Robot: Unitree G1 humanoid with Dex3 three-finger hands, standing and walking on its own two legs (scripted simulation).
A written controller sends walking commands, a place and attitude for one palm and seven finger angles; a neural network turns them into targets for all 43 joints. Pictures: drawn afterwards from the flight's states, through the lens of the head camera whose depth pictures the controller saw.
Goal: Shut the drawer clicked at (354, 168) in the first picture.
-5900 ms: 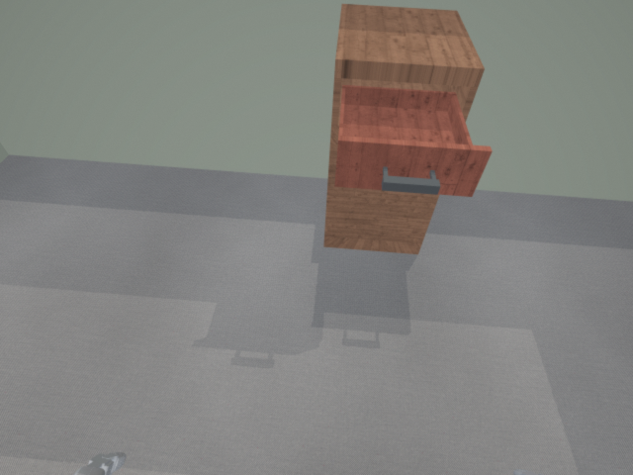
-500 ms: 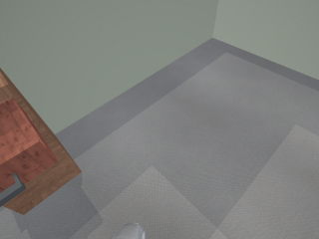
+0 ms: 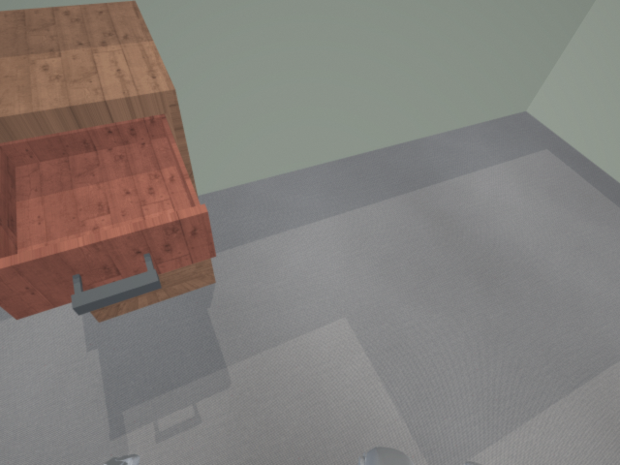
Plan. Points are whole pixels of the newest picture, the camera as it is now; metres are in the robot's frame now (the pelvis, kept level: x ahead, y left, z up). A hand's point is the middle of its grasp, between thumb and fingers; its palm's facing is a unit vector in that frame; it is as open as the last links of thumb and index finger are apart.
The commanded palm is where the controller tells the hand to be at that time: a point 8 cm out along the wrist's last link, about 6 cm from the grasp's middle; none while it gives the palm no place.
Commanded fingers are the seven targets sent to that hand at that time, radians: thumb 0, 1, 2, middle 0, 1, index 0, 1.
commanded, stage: turn to face it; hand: left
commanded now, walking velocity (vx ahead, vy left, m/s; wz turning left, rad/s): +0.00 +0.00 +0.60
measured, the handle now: (116, 280) +0.39 +0.35 -0.11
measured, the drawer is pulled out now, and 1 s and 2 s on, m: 0.30 0.30 0.30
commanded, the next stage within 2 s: take the last steps up to it in 0.66 s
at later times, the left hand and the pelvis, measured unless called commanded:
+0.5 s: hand out of the picture +0.03 +0.17 -0.14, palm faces +0.30 -0.90 -0.30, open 7.4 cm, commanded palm none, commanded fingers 0.00 0.90 0.90 -0.20 -0.30 -0.20 -0.30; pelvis -0.02 -0.06 +0.00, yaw +18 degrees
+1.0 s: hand out of the picture -0.15 +0.17 -0.18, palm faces +0.51 -0.84 -0.19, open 7.4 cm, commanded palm none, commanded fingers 0.00 0.90 0.90 -0.20 -0.30 -0.20 -0.30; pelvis -0.03 +0.01 +0.00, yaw +27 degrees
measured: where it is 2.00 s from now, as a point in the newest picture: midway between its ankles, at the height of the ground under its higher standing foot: outside the picture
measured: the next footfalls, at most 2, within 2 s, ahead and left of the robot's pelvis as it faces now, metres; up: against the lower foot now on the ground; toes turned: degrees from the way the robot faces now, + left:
right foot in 0.38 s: +0.04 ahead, -0.15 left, +0.00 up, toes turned +15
left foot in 0.82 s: -0.06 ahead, +0.09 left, +0.00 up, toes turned +28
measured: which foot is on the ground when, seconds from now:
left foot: down 0.00-0.36, up 0.38-0.80, down 0.82-1.00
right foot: up 0.00-0.36, down 0.38-0.82, up 0.84-1.00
